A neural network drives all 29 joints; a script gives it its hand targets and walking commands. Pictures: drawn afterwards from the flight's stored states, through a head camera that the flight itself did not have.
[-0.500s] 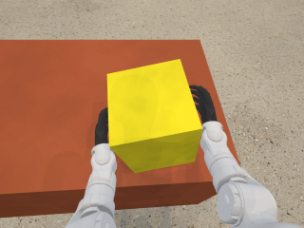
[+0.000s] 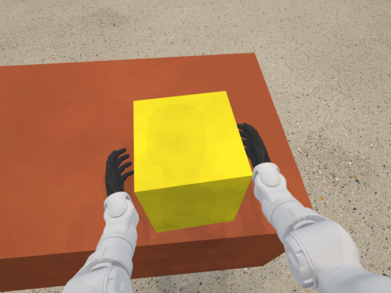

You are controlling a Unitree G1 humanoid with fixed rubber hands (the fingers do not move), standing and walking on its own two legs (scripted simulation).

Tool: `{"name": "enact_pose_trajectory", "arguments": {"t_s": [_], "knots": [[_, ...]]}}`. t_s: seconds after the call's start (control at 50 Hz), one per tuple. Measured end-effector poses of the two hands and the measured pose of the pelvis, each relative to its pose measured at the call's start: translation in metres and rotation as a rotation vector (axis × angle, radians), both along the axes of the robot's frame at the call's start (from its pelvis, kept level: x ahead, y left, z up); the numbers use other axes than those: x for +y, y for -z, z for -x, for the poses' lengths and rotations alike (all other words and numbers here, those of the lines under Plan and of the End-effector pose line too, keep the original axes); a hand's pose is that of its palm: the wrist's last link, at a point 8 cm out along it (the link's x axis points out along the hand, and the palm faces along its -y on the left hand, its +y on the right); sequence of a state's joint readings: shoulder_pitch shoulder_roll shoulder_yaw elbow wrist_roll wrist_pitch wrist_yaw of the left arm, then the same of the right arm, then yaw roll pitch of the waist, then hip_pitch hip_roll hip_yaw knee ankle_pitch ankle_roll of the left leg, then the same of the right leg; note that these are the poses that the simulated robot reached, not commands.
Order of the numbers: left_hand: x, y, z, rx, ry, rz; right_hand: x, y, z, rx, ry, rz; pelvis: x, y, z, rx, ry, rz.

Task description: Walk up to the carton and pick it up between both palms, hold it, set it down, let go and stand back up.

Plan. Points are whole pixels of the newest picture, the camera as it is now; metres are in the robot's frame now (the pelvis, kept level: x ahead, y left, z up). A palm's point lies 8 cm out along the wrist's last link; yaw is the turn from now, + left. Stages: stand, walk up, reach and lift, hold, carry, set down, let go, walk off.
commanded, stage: set down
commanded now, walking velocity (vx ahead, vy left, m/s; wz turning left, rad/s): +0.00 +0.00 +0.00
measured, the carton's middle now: (188, 166) +0.40 +0.05 -0.02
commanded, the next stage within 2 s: none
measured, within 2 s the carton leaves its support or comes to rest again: neither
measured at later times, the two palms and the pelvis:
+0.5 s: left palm (105, 214) +0.28 +0.21 -0.02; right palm (279, 191) +0.33 -0.15 +0.00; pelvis -0.04 -0.01 -0.01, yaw +1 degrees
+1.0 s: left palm (96, 248) +0.22 +0.22 -0.02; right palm (293, 224) +0.27 -0.16 -0.01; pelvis -0.08 -0.01 -0.01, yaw +1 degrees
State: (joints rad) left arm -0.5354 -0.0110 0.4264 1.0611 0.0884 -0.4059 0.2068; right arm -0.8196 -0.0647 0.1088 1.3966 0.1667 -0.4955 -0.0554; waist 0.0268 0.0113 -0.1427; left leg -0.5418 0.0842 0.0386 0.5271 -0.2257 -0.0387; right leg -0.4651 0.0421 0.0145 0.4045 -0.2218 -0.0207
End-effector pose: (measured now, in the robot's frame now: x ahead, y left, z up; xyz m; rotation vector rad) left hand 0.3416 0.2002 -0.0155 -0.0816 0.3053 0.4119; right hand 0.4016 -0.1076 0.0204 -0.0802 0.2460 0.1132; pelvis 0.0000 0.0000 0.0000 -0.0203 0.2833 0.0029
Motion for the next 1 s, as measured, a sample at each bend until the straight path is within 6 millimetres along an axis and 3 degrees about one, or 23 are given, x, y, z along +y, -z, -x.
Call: {"name": "enact_pose_trajectory", "arguments": {"t_s": [0.14, 0.34, 0.48, 0.72, 0.92, 1.0], "knots": [[-0.004, 0.016, 0.019, 0.067, 0.006, 0.029, -0.016, 0.0, 0.006, -0.007, -0.005, 0.03, -0.007, 0.002, 0.007, -0.011, 0.002, -0.005], [0.002, 0.005, 0.035, -0.008, -0.002, 0.015, -0.037, 0.011, 0.037, 0.004, 0.007, 0.053, -0.013, 0.004, 0.023, -0.036, 0.002, -0.011], [0.013, 0.004, 0.054, -0.034, -0.028, 0.044, -0.04, 0.019, 0.064, 0.009, 0.018, 0.046, -0.011, 0.006, 0.037, -0.056, -0.009, -0.004], [0.018, 0.018, 0.112, 0.005, -0.037, 0.039, -0.05, 0.026, 0.114, 0.002, 0.043, -0.015, -0.01, 0.008, 0.063, -0.095, -0.011, -0.004], [0.016, 0.005, 0.121, -0.06, -0.021, 0.038, -0.054, 0.019, 0.128, 0.004, 0.024, -0.036, -0.011, 0.011, 0.078, -0.127, -0.012, -0.004], [0.015, 0.005, 0.124, -0.05, -0.009, 0.025, -0.057, 0.026, 0.135, 0.029, 0.025, -0.042, -0.011, 0.011, 0.079, -0.131, -0.013, -0.004]]}}
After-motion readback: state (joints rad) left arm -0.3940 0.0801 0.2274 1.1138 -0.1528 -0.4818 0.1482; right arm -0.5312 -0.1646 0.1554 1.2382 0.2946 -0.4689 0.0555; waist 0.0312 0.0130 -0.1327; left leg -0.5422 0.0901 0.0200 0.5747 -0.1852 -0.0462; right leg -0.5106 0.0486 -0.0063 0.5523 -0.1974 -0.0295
